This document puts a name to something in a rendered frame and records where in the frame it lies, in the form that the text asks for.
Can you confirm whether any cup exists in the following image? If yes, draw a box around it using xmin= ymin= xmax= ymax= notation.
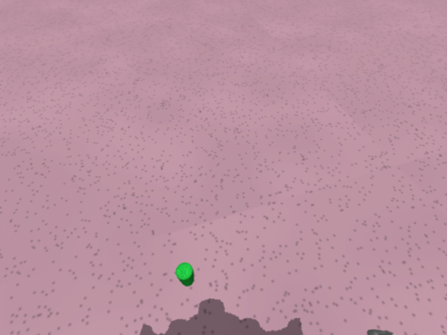
xmin=176 ymin=262 xmax=194 ymax=286

